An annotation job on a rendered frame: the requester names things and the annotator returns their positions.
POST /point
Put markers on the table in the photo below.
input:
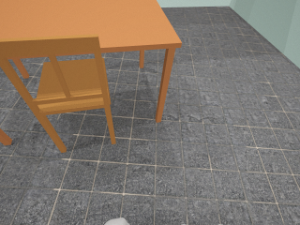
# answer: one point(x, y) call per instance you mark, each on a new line
point(121, 25)

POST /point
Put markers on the chair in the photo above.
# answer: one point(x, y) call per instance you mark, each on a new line
point(65, 86)

